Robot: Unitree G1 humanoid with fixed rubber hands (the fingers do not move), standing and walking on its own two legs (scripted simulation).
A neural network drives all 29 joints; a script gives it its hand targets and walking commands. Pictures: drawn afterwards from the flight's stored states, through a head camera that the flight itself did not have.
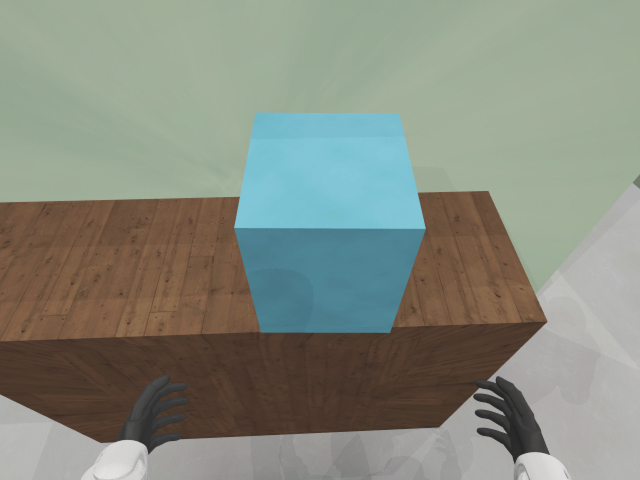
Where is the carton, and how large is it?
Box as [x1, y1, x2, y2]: [234, 113, 425, 332]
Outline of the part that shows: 255,113 234,228 261,332 389,332 425,229 399,114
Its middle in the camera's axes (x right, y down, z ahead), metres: +0.01 -0.01 +0.56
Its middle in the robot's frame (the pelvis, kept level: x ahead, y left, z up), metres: +0.42 +0.03 +0.04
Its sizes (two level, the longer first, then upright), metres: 0.210 0.200 0.250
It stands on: a pedestal, 0.69 m high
